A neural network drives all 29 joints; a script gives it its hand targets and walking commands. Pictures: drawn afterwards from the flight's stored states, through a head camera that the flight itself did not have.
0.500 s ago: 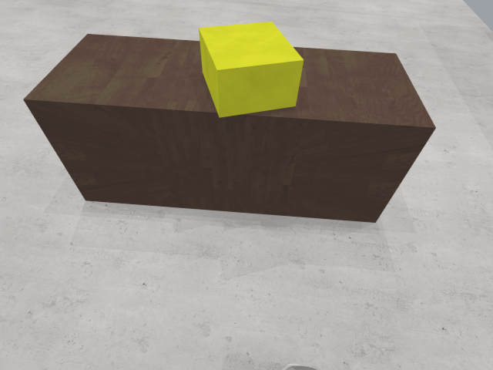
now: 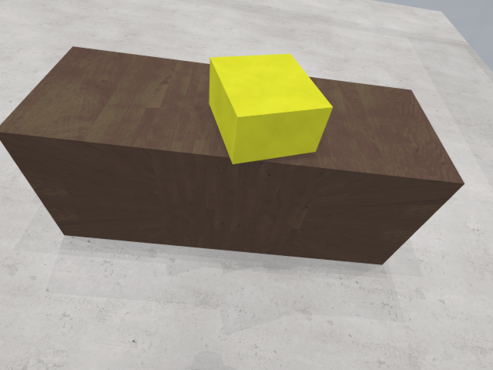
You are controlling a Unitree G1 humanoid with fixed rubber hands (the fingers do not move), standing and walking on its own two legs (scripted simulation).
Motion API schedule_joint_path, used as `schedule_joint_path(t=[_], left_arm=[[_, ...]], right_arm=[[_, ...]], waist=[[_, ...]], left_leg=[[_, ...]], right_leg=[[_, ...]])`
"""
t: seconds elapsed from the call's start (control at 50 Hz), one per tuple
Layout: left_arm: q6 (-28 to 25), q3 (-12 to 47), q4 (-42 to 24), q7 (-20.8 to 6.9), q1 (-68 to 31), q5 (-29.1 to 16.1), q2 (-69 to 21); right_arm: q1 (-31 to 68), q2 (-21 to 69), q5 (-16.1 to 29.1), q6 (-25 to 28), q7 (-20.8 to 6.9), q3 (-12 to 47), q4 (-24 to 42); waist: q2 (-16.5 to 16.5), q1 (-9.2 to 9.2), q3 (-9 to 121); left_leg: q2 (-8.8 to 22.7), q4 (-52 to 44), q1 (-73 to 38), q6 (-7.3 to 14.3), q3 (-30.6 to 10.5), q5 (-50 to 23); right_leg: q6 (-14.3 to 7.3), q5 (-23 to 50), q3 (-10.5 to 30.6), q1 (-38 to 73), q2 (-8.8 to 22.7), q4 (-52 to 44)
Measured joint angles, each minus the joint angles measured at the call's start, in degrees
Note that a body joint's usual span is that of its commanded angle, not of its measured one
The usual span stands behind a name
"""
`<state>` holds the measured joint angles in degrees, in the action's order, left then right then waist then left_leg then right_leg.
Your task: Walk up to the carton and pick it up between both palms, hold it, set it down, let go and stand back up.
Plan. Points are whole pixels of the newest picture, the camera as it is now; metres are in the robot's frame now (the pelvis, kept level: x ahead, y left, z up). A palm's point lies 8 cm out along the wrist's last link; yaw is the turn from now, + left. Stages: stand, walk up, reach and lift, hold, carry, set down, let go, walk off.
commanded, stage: walk up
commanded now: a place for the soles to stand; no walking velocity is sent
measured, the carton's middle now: (263, 105) +0.89 -0.05 -0.09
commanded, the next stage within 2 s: none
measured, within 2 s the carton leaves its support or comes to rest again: neither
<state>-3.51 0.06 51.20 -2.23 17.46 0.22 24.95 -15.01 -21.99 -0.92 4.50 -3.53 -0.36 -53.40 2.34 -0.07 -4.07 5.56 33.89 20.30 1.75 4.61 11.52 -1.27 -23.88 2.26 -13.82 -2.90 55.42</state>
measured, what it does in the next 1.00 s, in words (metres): walks ahead: right foot, then left foot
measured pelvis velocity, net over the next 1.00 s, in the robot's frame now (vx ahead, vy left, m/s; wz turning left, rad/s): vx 0.34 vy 0.00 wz -0.02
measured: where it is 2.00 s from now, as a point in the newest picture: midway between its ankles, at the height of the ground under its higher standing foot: (240, 311)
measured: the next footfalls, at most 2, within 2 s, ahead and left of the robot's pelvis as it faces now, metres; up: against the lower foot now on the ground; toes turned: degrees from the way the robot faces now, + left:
right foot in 0.50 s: +0.32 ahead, -0.15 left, +0.00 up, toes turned +0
left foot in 0.94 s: +0.48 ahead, +0.08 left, +0.00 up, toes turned -1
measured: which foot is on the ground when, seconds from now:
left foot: down 0.00-0.50, up 0.52-0.92, down 0.94-1.00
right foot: up 0.00-0.48, down 0.50-0.96, up 0.98-1.00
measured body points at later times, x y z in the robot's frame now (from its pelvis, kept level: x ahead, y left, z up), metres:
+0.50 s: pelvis +0.19 -0.04 -0.01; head +0.20 -0.03 +0.44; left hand +0.25 +0.29 -0.13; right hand +0.24 -0.35 -0.13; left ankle +0.08 +0.09 -0.73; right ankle +0.28 -0.15 -0.74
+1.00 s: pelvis +0.34 +0.00 -0.01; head +0.36 +0.04 +0.44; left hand +0.40 +0.31 -0.15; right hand +0.40 -0.33 -0.10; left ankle +0.45 +0.10 -0.73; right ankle +0.29 -0.15 -0.72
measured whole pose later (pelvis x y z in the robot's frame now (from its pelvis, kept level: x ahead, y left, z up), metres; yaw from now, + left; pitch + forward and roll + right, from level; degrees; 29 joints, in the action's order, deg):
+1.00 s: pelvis +0.34 +0.00 -0.01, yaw -1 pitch -3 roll -3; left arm -2.5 0.1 51.2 -2.1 17.9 0.3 24.5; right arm -14.5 -23.8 -0.9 3.3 -2.3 -0.3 -53.3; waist 1.4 0.0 -5.0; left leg 3.6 35.2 22.7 1.3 3.0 8.0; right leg -1.1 -24.2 2.5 -10.2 -1.7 40.6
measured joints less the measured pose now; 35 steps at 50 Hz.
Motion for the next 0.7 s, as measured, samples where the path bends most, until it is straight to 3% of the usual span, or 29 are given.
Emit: schedule_joint_path(t=[0.1, 0.2, 0.28, 0.42, 0.48, 0.52, 0.58, 0.7], left_arm=[[0.6, 0.0, 0.0, 0.0, -0.1, -0.2, 0.0], [2.1, 0.0, 0.0, 0.0, 1.4, -0.2, 0.0], [3.3, 0.0, 0.0, 0.0, 1.8, -0.2, 0.0], [3.2, 0.0, -0.1, -0.1, 0.4, -0.2, 0.1], [1.9, 0.0, -0.1, -0.1, 0.0, 0.0, 0.2], [0.9, 0.0, 0.0, -0.1, 0.0, 0.2, 0.1], [0.4, 0.0, -0.1, -0.1, 0.3, 0.2, -0.4], [-0.7, 0.0, -0.1, 0.0, 1.3, 0.1, -0.4]], right_arm=[[-0.7, 0.1, 0.0, 0.0, 1.0, 0.0, 0.0], [-0.7, 0.1, 0.0, 0.1, 1.0, 0.0, 0.0], [-1.0, 0.1, 0.0, 0.1, 1.4, 0.0, 0.0], [-1.0, 0.1, 0.0, -0.3, 1.5, 0.0, 0.0], [-1.0, -0.3, 0.0, -1.1, 1.5, 0.0, 0.0], [-0.5, -0.5, 0.0, -1.8, 1.5, 0.0, -0.1], [-0.2, -0.6, 0.0, -2.2, 1.3, 0.0, 0.0], [0.0, -2.3, 0.0, -2.6, 0.7, 0.0, 0.0]], waist=[[0.0, 0.07, 0.0], [0.1, 0.10, -0.1], [0.1, 0.13, -0.2], [0.0, 0.18, -0.3], [-0.5, 0.28, -0.3], [-1.1, 0.30, -1.1], [-1.6, 0.28, -1.1], [-1.9, 0.17, -1.0]], left_leg=[[-0.9, -8.6, -8.7, -0.1, 0.6, -0.9], [-2.0, -12.4, -14.6, 0.4, 0.8, 0.5], [-2.8, -13.3, -18.7, 0.4, 1.0, 2.7], [-4.5, -12.6, -22.7, -0.5, 2.6, 7.9], [-3.6, -6.7, -21.4, -1.2, 2.9, 12.6], [-2.1, 5.9, -17.2, -1.2, 1.9, 16.2], [-3.5, 23.2, -7.4, -1.2, -1.5, 16.8], [-2.9, 26.1, 5.5, -1.2, -2.1, 11.3]], right_leg=[[0.0, 9.2, 1.3, -5.1, 0.6, 2.2], [0.0, 13.6, 1.8, -8.5, 1.5, 2.2], [0.0, 14.4, 1.9, -9.4, 1.6, 0.2], [0.0, 12.6, 0.3, -9.5, 3.2, -13.0], [0.0, 11.8, -0.8, -7.7, 3.6, -19.8], [0.0, 12.7, -1.0, -6.7, 2.8, -19.8], [-0.4, 10.3, -1.4, -5.4, 2.2, -19.2], [-0.5, 10.1, -1.1, -0.4, 1.8, -24.6]])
